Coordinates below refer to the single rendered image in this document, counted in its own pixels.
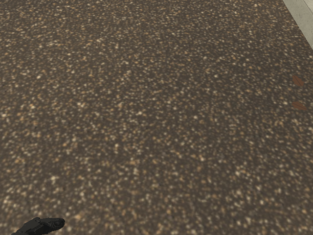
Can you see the left robot hand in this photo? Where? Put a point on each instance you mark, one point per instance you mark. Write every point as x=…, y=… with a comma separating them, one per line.
x=41, y=226

